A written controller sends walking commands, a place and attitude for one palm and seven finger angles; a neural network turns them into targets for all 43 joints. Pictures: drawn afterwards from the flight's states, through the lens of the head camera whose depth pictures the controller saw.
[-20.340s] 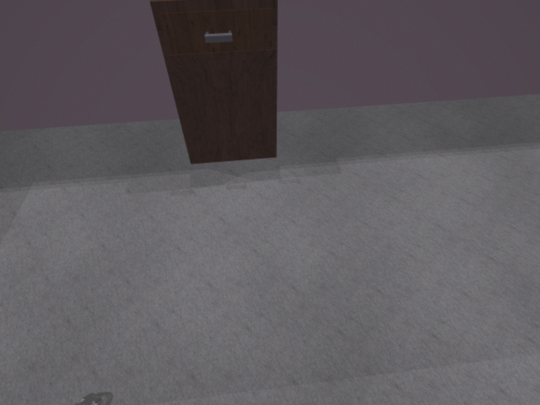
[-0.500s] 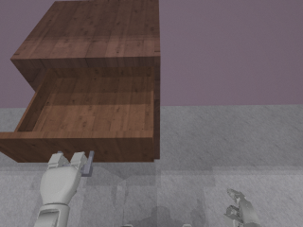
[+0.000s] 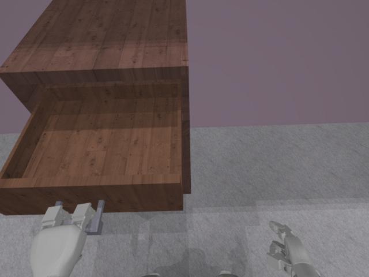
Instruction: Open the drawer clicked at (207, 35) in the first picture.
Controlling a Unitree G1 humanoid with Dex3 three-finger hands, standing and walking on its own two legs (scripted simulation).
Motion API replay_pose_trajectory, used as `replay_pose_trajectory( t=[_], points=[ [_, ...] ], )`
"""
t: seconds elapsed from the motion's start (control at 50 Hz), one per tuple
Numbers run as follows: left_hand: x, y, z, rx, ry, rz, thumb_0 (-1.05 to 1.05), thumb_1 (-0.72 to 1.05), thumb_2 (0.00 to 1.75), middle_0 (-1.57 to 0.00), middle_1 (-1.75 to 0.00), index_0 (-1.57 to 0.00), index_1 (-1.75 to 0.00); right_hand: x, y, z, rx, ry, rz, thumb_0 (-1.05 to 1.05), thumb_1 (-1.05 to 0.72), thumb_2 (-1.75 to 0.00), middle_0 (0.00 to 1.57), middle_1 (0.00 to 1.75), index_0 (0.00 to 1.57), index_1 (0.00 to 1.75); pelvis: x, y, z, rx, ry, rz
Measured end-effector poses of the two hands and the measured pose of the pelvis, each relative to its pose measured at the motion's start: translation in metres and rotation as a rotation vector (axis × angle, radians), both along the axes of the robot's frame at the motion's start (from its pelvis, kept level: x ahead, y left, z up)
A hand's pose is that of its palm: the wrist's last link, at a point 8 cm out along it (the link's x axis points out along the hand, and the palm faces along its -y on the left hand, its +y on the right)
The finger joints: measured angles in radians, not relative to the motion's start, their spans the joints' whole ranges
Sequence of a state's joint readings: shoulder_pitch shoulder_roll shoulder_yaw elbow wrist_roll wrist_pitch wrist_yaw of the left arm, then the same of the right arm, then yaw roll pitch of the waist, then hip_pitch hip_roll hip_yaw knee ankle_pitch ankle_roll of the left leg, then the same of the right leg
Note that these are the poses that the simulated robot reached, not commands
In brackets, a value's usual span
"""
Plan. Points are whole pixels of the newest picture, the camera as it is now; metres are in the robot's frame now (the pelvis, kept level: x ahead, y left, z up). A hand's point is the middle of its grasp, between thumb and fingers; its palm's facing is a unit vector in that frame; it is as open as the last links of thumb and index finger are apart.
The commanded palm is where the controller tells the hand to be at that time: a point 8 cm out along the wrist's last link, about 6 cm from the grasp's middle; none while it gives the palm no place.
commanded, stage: open the thumb to release the handle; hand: left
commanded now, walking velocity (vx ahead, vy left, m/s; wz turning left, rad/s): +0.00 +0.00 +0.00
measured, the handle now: (76, 216) +0.24 +0.25 +0.00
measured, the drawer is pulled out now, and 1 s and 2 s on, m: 0.30 0.30 0.30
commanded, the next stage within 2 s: lift the hand off the handle in 0.60 s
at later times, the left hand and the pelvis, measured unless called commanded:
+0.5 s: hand (76, 245) +0.19 +0.24 -0.02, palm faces -0.02 -0.07 -1.00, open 10.1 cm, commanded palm +0.16 +0.25 +0.03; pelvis +0.00 +0.00 +0.00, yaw +2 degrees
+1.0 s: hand (77, 245) +0.19 +0.24 -0.02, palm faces -0.01 -0.05 -1.00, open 13.8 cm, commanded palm +0.17 +0.24 +0.03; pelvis -0.02 -0.01 +0.00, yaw +3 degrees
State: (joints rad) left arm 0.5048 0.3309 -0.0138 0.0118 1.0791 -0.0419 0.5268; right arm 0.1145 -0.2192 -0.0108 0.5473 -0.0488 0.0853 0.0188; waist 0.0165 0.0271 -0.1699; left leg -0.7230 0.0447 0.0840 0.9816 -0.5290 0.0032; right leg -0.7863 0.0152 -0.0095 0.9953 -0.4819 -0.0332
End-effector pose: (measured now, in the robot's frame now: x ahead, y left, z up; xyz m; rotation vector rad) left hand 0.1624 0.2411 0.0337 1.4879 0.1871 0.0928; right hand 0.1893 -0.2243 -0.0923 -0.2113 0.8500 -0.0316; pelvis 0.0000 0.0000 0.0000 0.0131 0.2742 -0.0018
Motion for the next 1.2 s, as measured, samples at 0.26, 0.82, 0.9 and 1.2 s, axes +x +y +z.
replay_pose_trajectory(
  t=[0.26,0.82,0.9,1.2],
  points=[
    [0.004,0.0,-0.004,0.023,-0.08,0.006,0.02,0.63,0.76,-0.32,-1.32,-0.38,-1.3,0.009,0.001,-0.019,-0.034,0.047,0.033,0.01,-0.91,-0.9,0.2,0.3,0.2,0.3,0.003,0.006,-0.01,-0.01,0.032,0.026],
    [0.001,-0.004,-0.002,0.023,-0.063,0.04,0.0,-0.46,0.31,-0.3,-1.2,-0.32,-1.2,-0.013,-0.012,-0.006,-0.052,0.017,0.015,0.01,-0.9,-0.9,0.2,0.3,0.21,0.3,-0.018,-0.006,-0.002,-0.002,-0.022,0.04],
    [0.002,-0.004,-0.002,0.028,-0.058,0.044,0.0,-0.48,0.3,-0.31,-1.21,-0.32,-1.2,-0.02,-0.011,-0.01,-0.048,0.036,0.008,0.01,-0.91,-0.9,0.2,0.3,0.2,0.3,-0.021,-0.007,-0.001,-0.001,-0.027,0.043],
    [0.011,-0.003,0.018,0.024,-0.063,0.052,0.0,-0.49,0.3,-0.33,-1.21,-0.33,-1.21,-0.033,-0.003,-0.006,-0.013,0.036,-0.007,0.02,-0.9,-0.9,0.2,0.3,0.21,0.3,-0.025,-0.008,0.009,0.001,-0.062,0.043]
  ],
)
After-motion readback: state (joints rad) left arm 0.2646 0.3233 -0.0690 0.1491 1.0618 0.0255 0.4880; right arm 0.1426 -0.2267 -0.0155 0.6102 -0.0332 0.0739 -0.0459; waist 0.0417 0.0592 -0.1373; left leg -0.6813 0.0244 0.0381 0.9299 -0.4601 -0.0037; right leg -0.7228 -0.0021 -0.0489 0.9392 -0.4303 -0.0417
